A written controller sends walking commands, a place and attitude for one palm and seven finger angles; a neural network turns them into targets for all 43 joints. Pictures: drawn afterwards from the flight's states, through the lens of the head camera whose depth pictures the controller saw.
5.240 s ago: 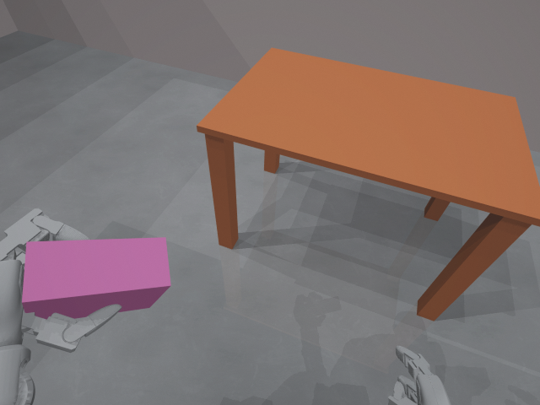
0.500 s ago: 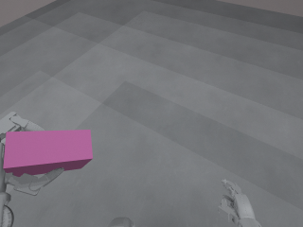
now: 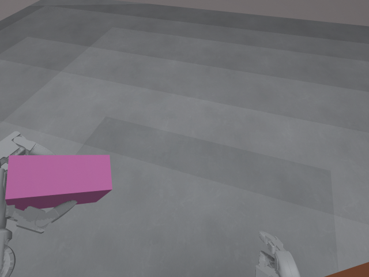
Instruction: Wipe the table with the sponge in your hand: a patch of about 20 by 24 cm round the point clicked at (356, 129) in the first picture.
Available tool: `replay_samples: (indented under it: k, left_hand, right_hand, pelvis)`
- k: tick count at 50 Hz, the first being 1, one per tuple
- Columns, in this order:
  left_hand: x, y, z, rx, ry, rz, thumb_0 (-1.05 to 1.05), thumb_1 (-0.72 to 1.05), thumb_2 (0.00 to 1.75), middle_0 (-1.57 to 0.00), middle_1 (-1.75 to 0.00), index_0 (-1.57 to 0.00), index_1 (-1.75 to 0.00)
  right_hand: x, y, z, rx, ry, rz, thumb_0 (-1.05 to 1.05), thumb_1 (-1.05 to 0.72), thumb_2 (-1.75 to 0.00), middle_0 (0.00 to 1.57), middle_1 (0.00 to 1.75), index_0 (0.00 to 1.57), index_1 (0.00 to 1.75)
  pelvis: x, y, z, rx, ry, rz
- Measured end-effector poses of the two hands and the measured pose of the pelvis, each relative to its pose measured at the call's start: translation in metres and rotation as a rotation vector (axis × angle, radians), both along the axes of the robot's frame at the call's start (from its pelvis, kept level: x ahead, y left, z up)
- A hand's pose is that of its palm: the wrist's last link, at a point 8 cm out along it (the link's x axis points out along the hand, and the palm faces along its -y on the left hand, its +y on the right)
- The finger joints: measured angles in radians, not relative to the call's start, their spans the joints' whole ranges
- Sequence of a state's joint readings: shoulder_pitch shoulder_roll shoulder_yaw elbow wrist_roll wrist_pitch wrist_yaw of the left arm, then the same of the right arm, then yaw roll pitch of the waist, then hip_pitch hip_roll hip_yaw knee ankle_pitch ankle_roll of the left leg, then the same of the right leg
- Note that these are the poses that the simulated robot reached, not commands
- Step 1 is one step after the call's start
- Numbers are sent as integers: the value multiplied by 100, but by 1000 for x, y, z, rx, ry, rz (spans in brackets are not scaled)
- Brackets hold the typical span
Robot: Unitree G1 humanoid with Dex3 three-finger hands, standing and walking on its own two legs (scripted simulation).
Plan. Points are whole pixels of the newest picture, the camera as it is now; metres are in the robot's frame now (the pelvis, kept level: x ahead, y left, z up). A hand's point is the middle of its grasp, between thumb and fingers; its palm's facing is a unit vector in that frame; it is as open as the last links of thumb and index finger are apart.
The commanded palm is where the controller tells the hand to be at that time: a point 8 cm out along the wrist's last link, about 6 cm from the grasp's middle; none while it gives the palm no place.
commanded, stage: turn to face it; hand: left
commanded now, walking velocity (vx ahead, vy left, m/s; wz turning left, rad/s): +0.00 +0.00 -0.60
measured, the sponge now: (75, 182) +0.22 +0.21 +0.15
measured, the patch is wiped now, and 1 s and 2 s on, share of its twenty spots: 0.00 0.00 0.00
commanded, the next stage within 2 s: none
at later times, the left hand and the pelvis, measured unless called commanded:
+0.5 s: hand (106, 201) +0.18 +0.13 +0.18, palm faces +0.16 -0.88 -0.44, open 10.1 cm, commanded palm +0.14 +0.19 +0.20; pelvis -0.08 -0.04 +0.01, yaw -15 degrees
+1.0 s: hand (238, 259) +0.13 -0.04 +0.19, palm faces -0.16 -0.79 -0.59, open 10.1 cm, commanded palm +0.11 +0.03 +0.20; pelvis -0.18 -0.11 +0.01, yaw -33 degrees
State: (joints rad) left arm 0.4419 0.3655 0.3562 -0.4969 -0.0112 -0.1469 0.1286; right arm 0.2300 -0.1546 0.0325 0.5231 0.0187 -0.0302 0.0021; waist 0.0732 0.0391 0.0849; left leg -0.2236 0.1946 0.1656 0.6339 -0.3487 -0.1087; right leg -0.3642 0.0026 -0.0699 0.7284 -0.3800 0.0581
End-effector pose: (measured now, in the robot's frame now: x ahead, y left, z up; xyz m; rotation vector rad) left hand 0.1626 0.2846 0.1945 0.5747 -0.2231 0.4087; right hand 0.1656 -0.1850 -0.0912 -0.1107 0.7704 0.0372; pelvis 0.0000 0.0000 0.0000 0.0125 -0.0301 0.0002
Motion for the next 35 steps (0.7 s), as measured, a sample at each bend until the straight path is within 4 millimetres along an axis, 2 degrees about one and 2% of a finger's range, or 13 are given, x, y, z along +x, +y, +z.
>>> replay_samples:
  k: [4,9,13,18,22,27,31,35]
  left_hand:
    - [19,-39,-3,10,-10,-97,0,-49,100,-73,-135,-74,-135]
    - [21,-77,6,28,43,-230,0,-49,100,-73,-135,-74,-135]
    - [15,-90,20,79,54,-293,0,-49,100,-73,-135,-74,-135]
    - [6,-92,24,66,23,-290,0,-49,100,-73,-135,-74,-135]
    - [-2,-95,14,-5,1,-297,0,-49,100,-73,-135,-74,-135]
    - [-10,-110,6,-16,-31,-373,0,-49,100,-73,-135,-74,-135]
    - [-17,-128,5,3,-8,-391,0,-49,100,-73,-135,-74,-135]
    - [-18,-164,2,36,9,-422,0,-49,100,-73,-135,-74,-135]
  right_hand:
    - [-26,-22,-20,29,52,-31,1,-90,-90,21,31,20,30]
    - [-61,-70,-13,-24,108,-155,2,-90,-90,21,30,20,30]
    - [-87,-106,0,-80,115,-249,2,-90,-90,20,30,20,30]
    - [-115,-137,15,-140,100,-316,2,-90,-90,20,30,20,30]
    - [-133,-145,26,-168,77,-340,1,-90,-90,20,30,20,30]
    - [-156,-139,29,-166,17,-369,1,-90,-90,20,30,20,30]
    - [-176,-129,19,-73,-19,-411,1,-90,-90,20,30,20,30]
    - [-201,-128,-4,10,-19,-428,1,-90,-90,20,30,20,30]
  pelvis:
    - [-16,-21,-7,-8,-14,-24]
    - [-33,-31,4,31,10,-97]
    - [-42,-37,11,51,30,-144]
    - [-55,-40,15,69,48,-202]
    - [-69,-39,14,72,57,-241]
    - [-92,-41,7,56,26,-284]
    - [-103,-51,5,33,9,-351]
    - [-116,-71,-3,10,6,-416]
